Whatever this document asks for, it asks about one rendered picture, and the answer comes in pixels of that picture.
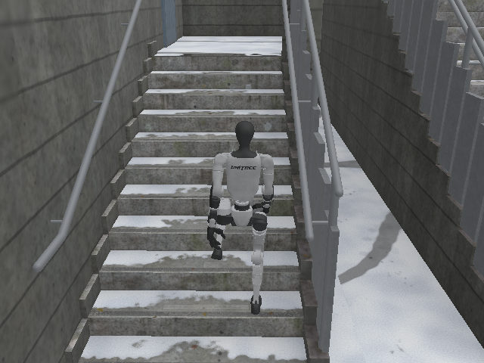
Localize stairs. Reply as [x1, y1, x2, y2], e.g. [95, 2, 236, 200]
[436, 0, 484, 123]
[78, 57, 308, 363]

